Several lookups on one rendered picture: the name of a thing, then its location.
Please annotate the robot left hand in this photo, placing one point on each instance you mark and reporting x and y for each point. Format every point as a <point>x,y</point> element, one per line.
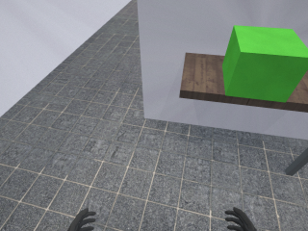
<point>79,221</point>

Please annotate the carton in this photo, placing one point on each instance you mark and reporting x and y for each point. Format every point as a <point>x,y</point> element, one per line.
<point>263,63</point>

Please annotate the robot right hand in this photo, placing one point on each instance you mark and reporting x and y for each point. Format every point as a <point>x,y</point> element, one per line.
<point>241,219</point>

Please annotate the table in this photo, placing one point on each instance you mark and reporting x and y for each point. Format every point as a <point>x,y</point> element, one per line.
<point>202,79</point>

